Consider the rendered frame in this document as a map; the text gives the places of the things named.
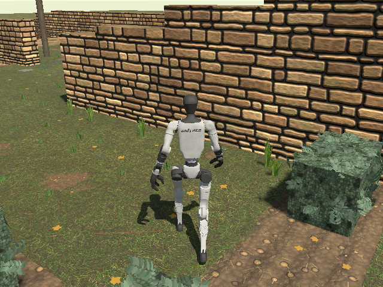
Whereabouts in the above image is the robot left hand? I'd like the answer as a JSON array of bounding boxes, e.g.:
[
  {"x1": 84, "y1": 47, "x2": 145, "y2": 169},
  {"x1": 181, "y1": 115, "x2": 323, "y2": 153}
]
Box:
[{"x1": 150, "y1": 173, "x2": 164, "y2": 191}]

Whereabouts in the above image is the robot right hand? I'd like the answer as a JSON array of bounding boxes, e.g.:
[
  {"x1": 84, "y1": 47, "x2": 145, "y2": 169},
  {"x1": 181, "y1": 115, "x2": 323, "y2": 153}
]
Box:
[{"x1": 209, "y1": 158, "x2": 224, "y2": 168}]

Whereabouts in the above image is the right robot forearm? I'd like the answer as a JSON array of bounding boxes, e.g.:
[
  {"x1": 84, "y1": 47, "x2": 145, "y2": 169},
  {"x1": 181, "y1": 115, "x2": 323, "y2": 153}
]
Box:
[{"x1": 214, "y1": 143, "x2": 223, "y2": 160}]

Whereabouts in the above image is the right robot upper arm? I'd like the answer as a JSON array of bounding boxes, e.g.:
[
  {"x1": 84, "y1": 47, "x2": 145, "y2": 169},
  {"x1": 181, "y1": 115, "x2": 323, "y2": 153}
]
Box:
[{"x1": 203, "y1": 120, "x2": 220, "y2": 152}]

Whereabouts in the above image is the left robot upper arm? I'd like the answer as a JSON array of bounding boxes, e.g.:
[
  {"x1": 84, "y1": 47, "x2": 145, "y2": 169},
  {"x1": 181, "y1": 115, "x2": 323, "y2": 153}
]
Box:
[{"x1": 161, "y1": 120, "x2": 179, "y2": 154}]

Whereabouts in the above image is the left robot forearm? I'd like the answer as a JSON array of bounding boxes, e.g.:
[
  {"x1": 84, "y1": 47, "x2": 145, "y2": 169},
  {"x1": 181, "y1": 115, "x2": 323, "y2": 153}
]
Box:
[{"x1": 153, "y1": 145, "x2": 167, "y2": 175}]

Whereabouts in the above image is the right robot thigh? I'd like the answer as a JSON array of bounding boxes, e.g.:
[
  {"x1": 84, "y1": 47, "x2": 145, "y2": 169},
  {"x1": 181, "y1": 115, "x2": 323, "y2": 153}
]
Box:
[{"x1": 197, "y1": 168, "x2": 212, "y2": 219}]

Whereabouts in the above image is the robot right foot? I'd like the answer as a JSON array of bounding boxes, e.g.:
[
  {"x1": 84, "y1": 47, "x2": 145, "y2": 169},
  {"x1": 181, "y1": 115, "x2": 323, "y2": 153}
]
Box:
[{"x1": 197, "y1": 250, "x2": 207, "y2": 262}]

